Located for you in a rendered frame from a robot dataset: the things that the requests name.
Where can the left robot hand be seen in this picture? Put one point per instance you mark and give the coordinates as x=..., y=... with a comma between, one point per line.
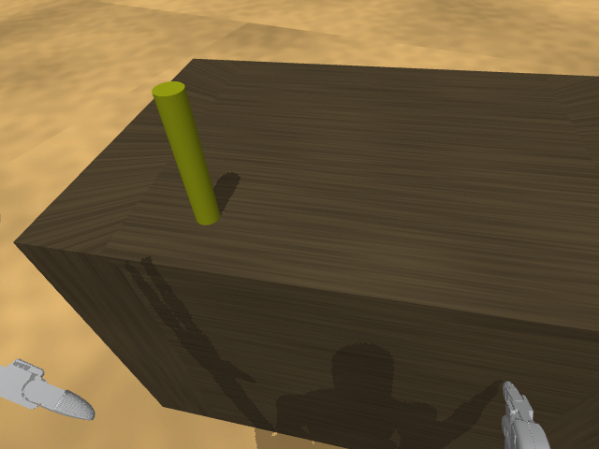
x=22, y=383

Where can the can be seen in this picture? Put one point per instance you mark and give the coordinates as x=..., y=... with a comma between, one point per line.
x=174, y=109

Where can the right robot hand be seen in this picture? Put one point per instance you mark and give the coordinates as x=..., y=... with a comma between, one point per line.
x=519, y=428

